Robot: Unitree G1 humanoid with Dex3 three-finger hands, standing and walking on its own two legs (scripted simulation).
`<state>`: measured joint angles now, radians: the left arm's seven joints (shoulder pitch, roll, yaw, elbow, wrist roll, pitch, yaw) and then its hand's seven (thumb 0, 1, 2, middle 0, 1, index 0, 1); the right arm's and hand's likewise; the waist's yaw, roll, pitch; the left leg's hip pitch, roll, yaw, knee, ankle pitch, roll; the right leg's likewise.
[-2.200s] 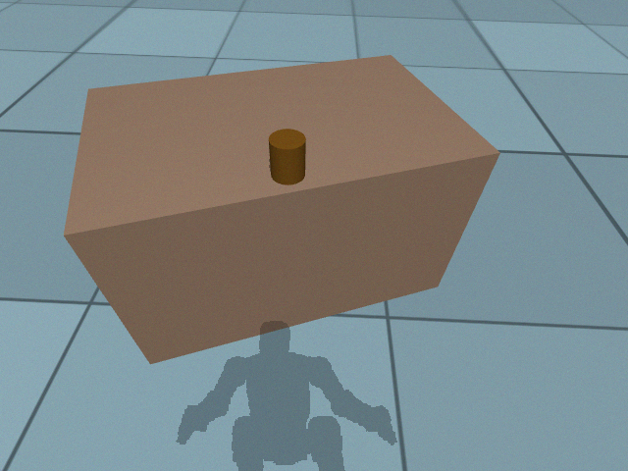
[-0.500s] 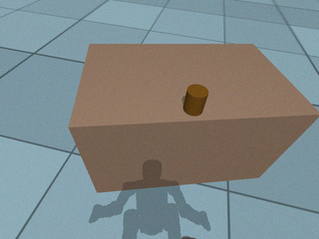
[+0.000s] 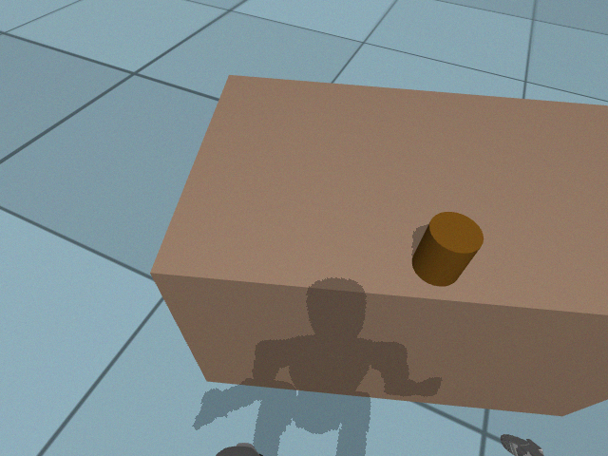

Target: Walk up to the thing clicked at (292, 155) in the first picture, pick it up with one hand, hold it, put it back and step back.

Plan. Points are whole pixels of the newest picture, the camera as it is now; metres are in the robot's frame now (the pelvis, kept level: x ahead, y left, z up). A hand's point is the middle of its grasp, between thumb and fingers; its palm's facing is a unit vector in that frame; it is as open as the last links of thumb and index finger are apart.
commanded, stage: walk up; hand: right
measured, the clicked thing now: (445, 249) +0.48 -0.23 -0.05
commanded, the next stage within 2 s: stand in 1.40 s
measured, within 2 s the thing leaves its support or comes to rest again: neither
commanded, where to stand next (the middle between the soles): +0.10 -0.01 m, yaw +0 degrees
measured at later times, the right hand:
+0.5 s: hand out of the picture +0.13 -0.27 -0.15, palm faces -0.05 +0.94 -0.33, open 7.3 cm
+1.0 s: hand out of the picture +0.15 -0.27 -0.12, palm faces -0.05 +0.94 -0.34, open 7.3 cm
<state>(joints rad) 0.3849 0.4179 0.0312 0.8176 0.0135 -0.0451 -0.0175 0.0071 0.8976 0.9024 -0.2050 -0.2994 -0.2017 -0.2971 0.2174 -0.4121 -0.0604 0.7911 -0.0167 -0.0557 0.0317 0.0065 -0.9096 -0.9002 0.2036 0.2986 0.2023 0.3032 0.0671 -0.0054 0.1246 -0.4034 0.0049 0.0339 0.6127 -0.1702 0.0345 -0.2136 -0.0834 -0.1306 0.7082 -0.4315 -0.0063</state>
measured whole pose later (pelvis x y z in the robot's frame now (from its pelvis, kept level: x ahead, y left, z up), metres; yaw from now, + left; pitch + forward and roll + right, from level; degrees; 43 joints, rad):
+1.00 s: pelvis +0.05 -0.02 +0.03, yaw +1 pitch -2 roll -1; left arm 0.06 0.37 0.00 1.12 0.01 -0.01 -0.01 0.01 0.90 0.90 -0.20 -0.30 -0.20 -0.30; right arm 0.05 -0.36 -0.01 1.12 0.00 0.00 0.02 0.01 -0.91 -0.90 0.20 0.30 0.20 0.30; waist 0.00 0.00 0.07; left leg -0.22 0.01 -0.02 0.40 -0.14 -0.01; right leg -0.12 -0.04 -0.06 0.38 -0.22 0.02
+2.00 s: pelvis +0.08 -0.03 +0.03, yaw +1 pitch -1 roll +0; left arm 0.10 0.35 0.01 1.13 0.01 -0.01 -0.01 0.01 0.90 0.90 -0.20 -0.30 -0.20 -0.30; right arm 0.08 -0.35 0.00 1.14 -0.01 -0.01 0.00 0.01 -0.91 -0.90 0.20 0.30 0.20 0.30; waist 0.00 0.00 0.05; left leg -0.16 0.02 -0.01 0.33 -0.15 -0.02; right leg -0.05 -0.03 -0.06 0.30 -0.23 0.02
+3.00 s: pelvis +0.08 -0.03 +0.03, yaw +0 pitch -2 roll +0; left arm 0.12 0.36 0.00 1.12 0.01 0.00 0.00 0.01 0.90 0.90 -0.20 -0.30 -0.20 -0.30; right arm 0.10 -0.34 0.01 1.13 -0.01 -0.01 0.00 0.01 -0.91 -0.90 0.21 0.30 0.20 0.30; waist 0.00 0.00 0.05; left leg -0.14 0.03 0.00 0.32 -0.15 -0.03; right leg -0.04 -0.02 -0.05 0.30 -0.23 0.01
